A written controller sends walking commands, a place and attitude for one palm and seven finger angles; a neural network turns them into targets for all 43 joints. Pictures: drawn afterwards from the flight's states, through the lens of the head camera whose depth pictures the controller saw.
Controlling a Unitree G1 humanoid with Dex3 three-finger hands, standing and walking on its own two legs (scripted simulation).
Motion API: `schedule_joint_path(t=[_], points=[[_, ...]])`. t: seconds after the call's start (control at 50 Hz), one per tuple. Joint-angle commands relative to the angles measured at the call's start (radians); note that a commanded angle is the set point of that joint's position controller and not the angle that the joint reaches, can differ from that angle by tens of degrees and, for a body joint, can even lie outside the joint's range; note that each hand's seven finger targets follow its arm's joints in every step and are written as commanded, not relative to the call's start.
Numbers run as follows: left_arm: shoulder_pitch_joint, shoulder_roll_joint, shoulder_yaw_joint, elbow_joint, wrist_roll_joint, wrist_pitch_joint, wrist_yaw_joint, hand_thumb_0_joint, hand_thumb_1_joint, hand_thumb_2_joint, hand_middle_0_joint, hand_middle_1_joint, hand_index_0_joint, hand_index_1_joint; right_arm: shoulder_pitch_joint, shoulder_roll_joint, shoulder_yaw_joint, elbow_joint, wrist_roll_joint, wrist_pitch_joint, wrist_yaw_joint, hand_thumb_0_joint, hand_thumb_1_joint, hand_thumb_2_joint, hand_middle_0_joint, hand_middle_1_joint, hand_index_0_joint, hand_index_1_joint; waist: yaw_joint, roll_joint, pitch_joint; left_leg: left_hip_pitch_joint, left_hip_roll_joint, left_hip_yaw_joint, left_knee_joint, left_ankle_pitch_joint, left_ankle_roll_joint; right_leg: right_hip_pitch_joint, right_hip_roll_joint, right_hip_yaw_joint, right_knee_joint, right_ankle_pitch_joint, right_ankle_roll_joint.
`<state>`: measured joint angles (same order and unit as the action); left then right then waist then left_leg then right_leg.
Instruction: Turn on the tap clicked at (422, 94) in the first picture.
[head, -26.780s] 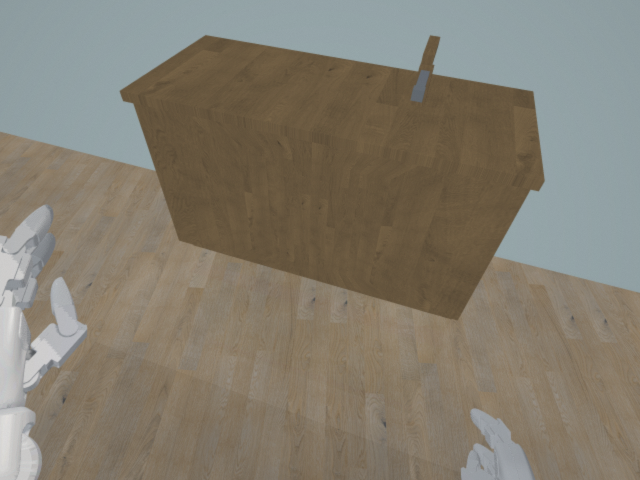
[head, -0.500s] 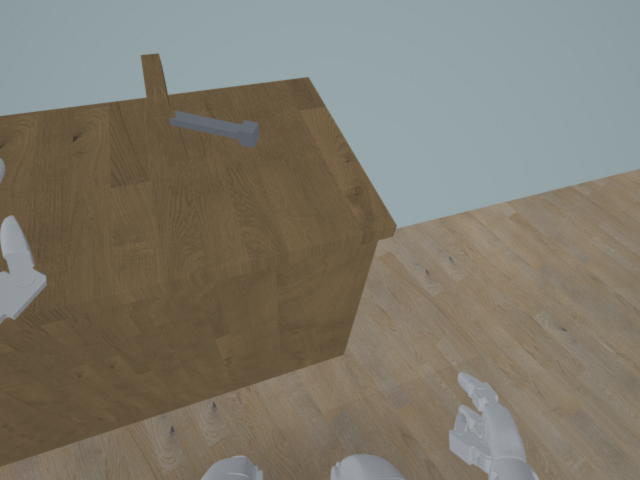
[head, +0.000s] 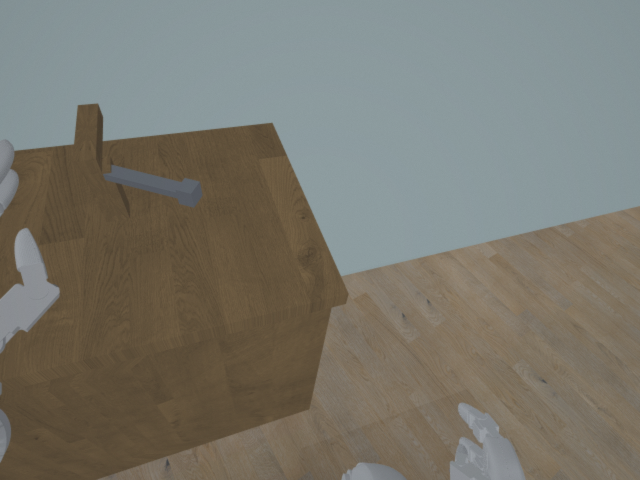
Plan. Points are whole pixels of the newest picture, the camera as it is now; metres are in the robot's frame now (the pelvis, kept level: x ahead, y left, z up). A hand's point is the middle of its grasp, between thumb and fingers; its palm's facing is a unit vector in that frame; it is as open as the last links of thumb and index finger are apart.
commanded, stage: come to a stop and stand still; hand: left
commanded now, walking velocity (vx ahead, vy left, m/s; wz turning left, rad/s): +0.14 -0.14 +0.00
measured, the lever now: (189, 192) +0.48 +0.22 +0.07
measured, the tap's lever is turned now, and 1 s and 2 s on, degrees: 57 57 57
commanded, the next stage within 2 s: look again from close up in 1.32 s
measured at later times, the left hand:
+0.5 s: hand (110, 272) +0.25 +0.20 +0.19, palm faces +0.45 -0.79 -0.42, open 7.4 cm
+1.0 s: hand (77, 269) +0.26 +0.24 +0.18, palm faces +0.45 -0.83 -0.33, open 7.4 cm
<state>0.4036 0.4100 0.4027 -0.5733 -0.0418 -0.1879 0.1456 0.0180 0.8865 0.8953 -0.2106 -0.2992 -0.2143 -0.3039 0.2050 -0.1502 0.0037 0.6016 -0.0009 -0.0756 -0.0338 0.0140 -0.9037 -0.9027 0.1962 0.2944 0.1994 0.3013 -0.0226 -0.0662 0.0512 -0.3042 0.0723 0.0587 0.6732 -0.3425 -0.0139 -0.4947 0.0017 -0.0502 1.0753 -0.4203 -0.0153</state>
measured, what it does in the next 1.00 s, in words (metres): steps on the spot: right foot, then left foot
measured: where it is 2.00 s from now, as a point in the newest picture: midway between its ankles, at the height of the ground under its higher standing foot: outside the picture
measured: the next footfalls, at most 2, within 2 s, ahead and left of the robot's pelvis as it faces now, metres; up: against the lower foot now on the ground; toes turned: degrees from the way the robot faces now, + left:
right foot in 0.12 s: +0.11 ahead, -0.14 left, +0.00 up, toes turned +1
left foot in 0.50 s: +0.09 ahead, +0.09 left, +0.00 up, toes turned +4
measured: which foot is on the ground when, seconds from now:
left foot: down 0.00-0.14, up 0.16-0.48, down 0.50-1.00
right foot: up 0.00-0.10, down 0.12-1.00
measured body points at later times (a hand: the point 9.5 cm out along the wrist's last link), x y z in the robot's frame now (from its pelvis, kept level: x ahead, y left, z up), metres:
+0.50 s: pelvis +0.04 -0.04 +0.01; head +0.07 -0.04 +0.46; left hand +0.22 +0.24 +0.22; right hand +0.23 -0.29 -0.07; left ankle +0.05 +0.08 -0.72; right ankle +0.08 -0.14 -0.72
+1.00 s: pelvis +0.04 -0.01 +0.02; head +0.04 +0.00 +0.47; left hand +0.23 +0.28 +0.20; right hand +0.20 -0.22 -0.07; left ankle +0.05 +0.08 -0.72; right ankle +0.08 -0.14 -0.72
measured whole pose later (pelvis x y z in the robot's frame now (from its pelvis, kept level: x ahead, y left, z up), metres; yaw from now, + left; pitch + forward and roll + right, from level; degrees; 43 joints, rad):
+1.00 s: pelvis +0.04 -0.01 +0.02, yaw +1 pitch -1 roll -1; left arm 0.44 0.34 0.32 -0.46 -0.04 -0.14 0.17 0.02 0.89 0.90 -0.21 -0.30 -0.21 -0.30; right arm 0.24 -0.17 0.05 0.62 0.00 -0.09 -0.07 0.01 -0.90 -0.90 0.20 0.30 0.20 0.30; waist 0.02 -0.01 0.00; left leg -0.22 0.01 0.07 0.46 -0.24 0.03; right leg -0.23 -0.04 -0.10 0.39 -0.15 0.01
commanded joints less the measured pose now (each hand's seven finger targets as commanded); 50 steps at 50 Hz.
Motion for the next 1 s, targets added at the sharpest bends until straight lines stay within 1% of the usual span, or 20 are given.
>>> schedule_joint_path(t=[0.0, 0.06, 0.08, 0.1, 0.12, 0.14, 0.18, 0.2, 0.24, 0.3, 0.38, 0.4, 0.44, 0.48, 0.5, 0.54, 0.62, 0.72, 0.82, 0.98], points=[[0.068, 0.133, 0.104, -0.206, -0.008, -0.068, 0.012, 0.0, 0.9, 0.9, -0.2, -0.3, -0.2, -0.3, -0.051, -0.158, -0.046, -0.144, 0.007, -0.056, 0.003, 0.0, -0.9, -0.9, 0.2, 0.3, 0.2, 0.3, 0.024, 0.348, -0.146, 0.163, 0.207, -0.142, -0.243, 0.505, 0.136, 0.015, -0.021, -0.03, -0.319, 0.073, 0.002], [0.042, 0.119, 0.099, -0.118, -0.004, -0.041, 0.02, 0.0, 0.9, 0.9, -0.2, -0.3, -0.2, -0.3, -0.047, -0.16, -0.042, -0.154, 0.014, -0.05, -0.004, 0.0, -0.9, -0.9, 0.2, 0.3, 0.2, 0.3, 0.031, 0.265, -0.171, 0.022, 0.139, -0.019, -0.088, 0.336, 0.067, 0.337, 0.03, -0.1, -0.611, 0.26, 0.011], [0.012, 0.135, 0.102, -0.096, -0.001, -0.037, 0.025, 0.0, 0.9, 0.9, -0.2, -0.3, -0.2, -0.3, -0.044, -0.144, -0.038, -0.148, 0.016, -0.053, -0.006, 0.0, -0.9, -0.9, 0.2, 0.3, 0.2, 0.3, 0.025, 0.142, -0.205, -0.028, 0.079, 0.022, 0.044, 0.229, 0.04, 0.44, -0.029, -0.02, -0.666, 0.324, -0.005], [0.013, 0.141, 0.094, -0.058, 0.002, -0.025, 0.031, 0.0, 0.9, 0.9, -0.2, -0.3, -0.2, -0.3, -0.039, -0.126, -0.03, -0.151, 0.012, -0.055, -0.01, 0.0, -0.9, -0.9, 0.2, 0.3, 0.2, 0.3, 0.012, -0.032, -0.219, -0.147, -0.02, 0.046, 0.198, 0.063, 0.005, 0.498, -0.19, 0.213, -0.686, 0.519, -0.072], [-0.008, 0.175, 0.12, -0.057, -0.001, -0.036, 0.037, 0.0, 0.9, 0.9, -0.2, -0.3, -0.2, -0.3, -0.056, -0.125, -0.016, -0.154, 0.01, -0.067, -0.01, 0.0, -0.9, -0.9, 0.2, 0.3, 0.2, 0.3, 0.02, -0.076, -0.196, -0.214, -0.051, -0.007, 0.281, -0.159, -0.012, 0.479, -0.317, 0.343, -0.717, 0.692, -0.131], [0.028, 0.151, 0.098, -0.036, -0.006, -0.031, 0.031, 0.0, 0.9, 0.9, -0.2, -0.3, -0.2, -0.3, -0.044, -0.151, -0.034, -0.143, 0.018, -0.069, -0.012, 0.0, -0.9, -0.9, 0.2, 0.3, 0.2, 0.3, 0.03, -0.155, -0.197, -0.206, -0.05, -0.064, 0.367, -0.183, -0.012, 0.441, -0.347, 0.415, -0.756, 0.653, -0.115], [0.044, 0.153, 0.095, -0.101, -0.006, -0.04, 0.035, 0.0, 0.9, 0.9, -0.2, -0.3, -0.2, -0.3, -0.088, -0.138, -0.014, -0.138, 0.023, -0.063, -0.018, 0.0, -0.9, -0.9, 0.2, 0.3, 0.2, 0.3, 0.026, -0.108, -0.159, -0.221, -0.016, -0.105, 0.403, -0.104, -0.018, 0.419, -0.352, 0.332, -0.717, 0.645, -0.128], [0.029, 0.18, 0.121, -0.123, -0.006, -0.045, 0.044, 0.0, 0.9, 0.9, -0.2, -0.3, -0.2, -0.3, -0.111, -0.137, -0.005, -0.132, 0.021, -0.056, -0.027, 0.0, -0.9, -0.9, 0.2, 0.3, 0.2, 0.3, 0.031, -0.06, -0.171, -0.204, -0.01, -0.1, 0.352, -0.107, -0.022, 0.415, -0.353, 0.287, -0.682, 0.715, -0.139], [0.057, 0.168, 0.121, -0.158, 0.0, -0.057, 0.055, 0.0, 0.9, 0.9, -0.2, -0.3, -0.2, -0.3, -0.116, -0.13, -0.002, -0.147, 0.011, -0.048, -0.039, 0.0, -0.9, -0.9, 0.2, 0.3, 0.2, 0.3, 0.033, -0.044, -0.19, -0.15, -0.025, -0.068, 0.256, -0.077, -0.021, 0.403, -0.325, 0.206, -0.66, 0.765, -0.119], [0.053, 0.184, 0.137, -0.166, -0.005, -0.056, 0.067, 0.0, 0.9, 0.9, -0.2, -0.3, -0.2, -0.3, -0.112, -0.139, -0.015, -0.151, 0.008, -0.043, -0.046, 0.0, -0.9, -0.9, 0.2, 0.3, 0.2, 0.3, 0.037, -0.071, -0.179, -0.109, -0.037, -0.046, 0.161, -0.045, -0.018, 0.37, -0.346, 0.208, -0.682, 0.7, -0.119], [0.09, 0.15, 0.116, -0.16, 0.003, -0.044, 0.071, 0.0, 0.9, 0.9, -0.2, -0.3, -0.2, -0.3, -0.087, -0.136, -0.023, -0.164, 0.002, -0.039, -0.041, 0.0, -0.9, -0.9, 0.2, 0.3, 0.2, 0.3, 0.044, -0.075, -0.196, -0.052, -0.05, -0.02, 0.008, 0.008, -0.006, 0.364, -0.336, 0.205, -0.678, 0.621, -0.12], [0.081, 0.141, 0.102, -0.159, -0.004, -0.039, 0.07, 0.0, 0.9, 0.9, -0.2, -0.3, -0.2, -0.3, -0.081, -0.14, -0.029, -0.156, 0.006, -0.036, -0.043, 0.0, -0.9, -0.9, 0.2, 0.3, 0.2, 0.3, 0.03, -0.067, -0.192, -0.003, -0.044, -0.033, -0.063, 0.046, -0.005, 0.34, -0.344, 0.202, -0.659, 0.597, -0.108], [0.072, 0.142, 0.092, -0.177, 0.003, -0.033, 0.072, 0.0, 0.9, 0.9, -0.2, -0.3, -0.2, -0.3, -0.073, -0.146, -0.033, -0.158, 0.003, -0.032, -0.047, 0.0, -0.9, -0.9, 0.2, 0.3, 0.2, 0.3, 0.026, -0.031, -0.21, 0.099, -0.05, -0.024, -0.189, 0.177, 0.003, 0.299, -0.274, 0.16, -0.633, 0.466, -0.062], [0.038, 0.138, 0.074, -0.196, 0.005, -0.033, 0.067, 0.0, 0.9, 0.9, -0.2, -0.3, -0.2, -0.3, -0.081, -0.177, -0.044, -0.168, 0.01, -0.038, -0.052, 0.0, -0.9, -0.9, 0.2, 0.3, 0.2, 0.3, 0.039, 0.064, -0.201, 0.098, 0.049, -0.113, -0.233, 0.275, 0.039, 0.267, -0.17, 0.127, -0.62, 0.272, -0.016], [0.035, 0.139, 0.071, -0.189, -0.001, -0.034, 0.064, 0.0, 0.9, 0.9, -0.2, -0.3, -0.2, -0.3, -0.101, -0.185, -0.046, -0.176, 0.017, -0.042, -0.06, 0.0, -0.9, -0.9, 0.2, 0.3, 0.2, 0.3, 0.041, 0.114, -0.187, 0.101, 0.083, -0.143, -0.243, 0.314, 0.051, 0.256, -0.133, 0.118, -0.608, 0.26, -0.006], [0.018, 0.121, 0.058, -0.181, 0.007, -0.036, 0.058, 0.0, 0.9, 0.9, -0.2, -0.3, -0.2, -0.3, -0.103, -0.166, -0.017, -0.168, 0.005, -0.046, -0.06, 0.0, -0.9, -0.9, 0.2, 0.3, 0.2, 0.3, 0.04, 0.257, -0.171, -0.004, 0.113, -0.188, -0.316, 0.333, 0.059, 0.32, -0.068, 0.025, -0.532, 0.259, 0.018], [-0.05, 0.102, 0.026, -0.156, 0.01, -0.036, 0.048, 0.0, 0.9, 0.9, -0.2, -0.3, -0.2, -0.3, -0.091, -0.166, -0.013, -0.151, 0.001, -0.065, -0.061, 0.0, -0.9, -0.9, 0.2, 0.3, 0.2, 0.3, 0.04, 0.16, -0.136, -0.093, 0.07, -0.135, -0.324, 0.095, 0.04, 0.386, -0.069, 0.049, -0.602, 0.26, 0.012], [-0.09, 0.088, 0.005, -0.133, 0.015, -0.022, 0.043, 0.0, 0.9, 0.9, -0.2, -0.3, -0.2, -0.3, -0.086, -0.163, -0.005, -0.142, -0.004, -0.071, -0.054, 0.0, -0.9, -0.9, 0.2, 0.3, 0.2, 0.3, 0.034, 0.167, -0.081, -0.116, 0.029, -0.117, -0.373, -0.106, 0.025, 0.36, -0.062, 0.07, -0.701, 0.128, 0.01], [-0.086, 0.094, 0.015, -0.115, 0.014, -0.015, 0.041, 0.0, 0.9, 0.9, -0.2, -0.3, -0.2, -0.3, -0.084, -0.155, -0.002, -0.143, -0.003, -0.072, -0.051, 0.0, -0.9, -0.9, 0.2, 0.3, 0.2, 0.3, 0.037, 0.169, -0.095, -0.115, 0.038, -0.131, -0.417, -0.081, 0.025, 0.417, -0.036, 0.043, -0.695, 0.2, 0.017], [-0.036, 0.089, 0.013, -0.104, 0.006, -0.009, 0.041, 0.0, 0.9, 0.9, -0.2, -0.3, -0.2, -0.3, -0.081, -0.16, -0.009, -0.138, 0.003, -0.073, -0.045, 0.0, -0.9, -0.9, 0.2, 0.3, 0.2, 0.3, 0.04, 0.136, -0.148, -0.046, 0.015, -0.102, -0.376, 0.117, 0.007, 0.456, -0.039, 0.031, -0.703, 0.335, 0.017]])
